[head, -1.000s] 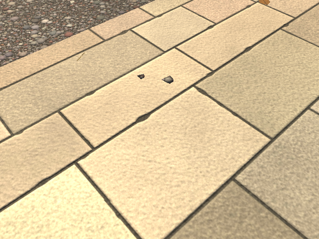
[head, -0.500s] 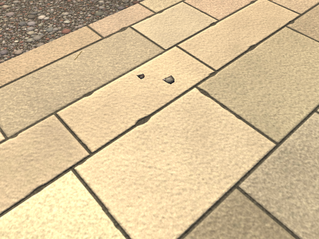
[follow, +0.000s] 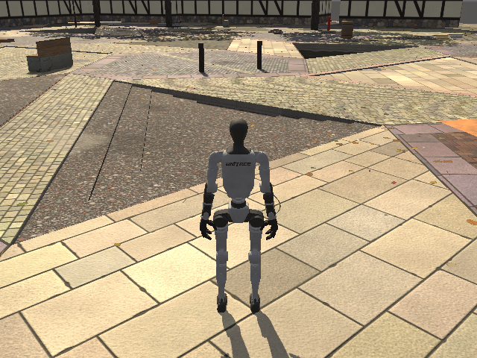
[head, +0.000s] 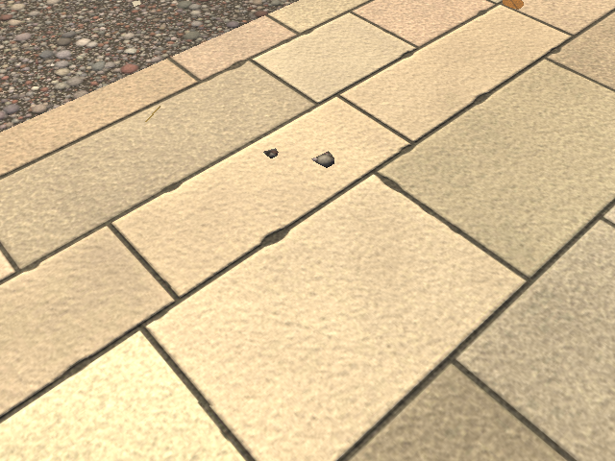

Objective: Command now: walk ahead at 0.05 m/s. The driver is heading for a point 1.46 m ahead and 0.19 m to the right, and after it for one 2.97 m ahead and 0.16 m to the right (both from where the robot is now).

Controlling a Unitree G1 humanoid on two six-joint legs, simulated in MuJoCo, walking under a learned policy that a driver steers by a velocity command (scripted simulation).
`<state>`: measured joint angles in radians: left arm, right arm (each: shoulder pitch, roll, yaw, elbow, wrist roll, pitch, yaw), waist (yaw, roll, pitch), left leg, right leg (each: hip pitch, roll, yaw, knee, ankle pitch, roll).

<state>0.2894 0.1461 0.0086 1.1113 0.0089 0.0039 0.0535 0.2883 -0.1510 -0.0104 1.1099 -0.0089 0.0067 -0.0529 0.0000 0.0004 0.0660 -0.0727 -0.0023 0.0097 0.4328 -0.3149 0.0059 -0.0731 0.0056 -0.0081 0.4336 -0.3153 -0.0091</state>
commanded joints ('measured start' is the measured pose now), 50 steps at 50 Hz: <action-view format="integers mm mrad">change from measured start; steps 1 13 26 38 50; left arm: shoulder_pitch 82 123 -160 234 148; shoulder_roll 71 163 65 287 126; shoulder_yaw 7 54 38 102 34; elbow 7 -17 -174 -105 -62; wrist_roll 1 3 18 45 1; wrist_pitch -3 -28 -47 -73 -118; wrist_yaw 0 -35 -88 -49 -55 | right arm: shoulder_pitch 83 90 331 308 -66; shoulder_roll -67 -29 -77 -41 -85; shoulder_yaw -6 -11 -2 10 -31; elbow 7 -90 6 -39 -178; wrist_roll -1 -7 -8 5 -24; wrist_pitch -3 -75 -112 -109 -45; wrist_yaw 0 63 38 44 82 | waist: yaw -1 -33 -19 144 -16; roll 1 -135 87 -127 -31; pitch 11 157 84 -282 54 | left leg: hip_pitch -28 -157 133 -333 -581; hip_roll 68 -6 192 10 120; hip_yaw -49 49 -121 55 10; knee -59 126 -273 811 581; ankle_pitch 233 -134 548 48 213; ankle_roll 34 102 167 98 42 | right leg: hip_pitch -30 -277 -676 364 -90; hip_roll -73 -239 -38 -330 -181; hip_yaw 54 383 -79 413 119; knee -62 -214 561 8 -343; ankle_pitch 245 -408 129 -52 314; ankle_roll -34 -214 -48 -280 -201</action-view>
